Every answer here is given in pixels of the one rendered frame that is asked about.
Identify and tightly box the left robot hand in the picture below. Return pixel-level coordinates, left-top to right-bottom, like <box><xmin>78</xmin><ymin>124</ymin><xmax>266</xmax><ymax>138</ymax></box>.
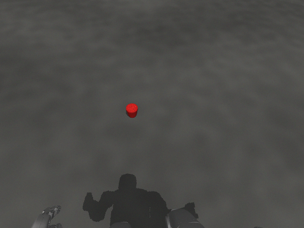
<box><xmin>31</xmin><ymin>206</ymin><xmax>62</xmax><ymax>228</ymax></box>

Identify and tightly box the cup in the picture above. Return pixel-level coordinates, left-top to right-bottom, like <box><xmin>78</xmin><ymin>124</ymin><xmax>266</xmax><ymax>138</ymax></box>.
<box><xmin>126</xmin><ymin>104</ymin><xmax>138</xmax><ymax>118</ymax></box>

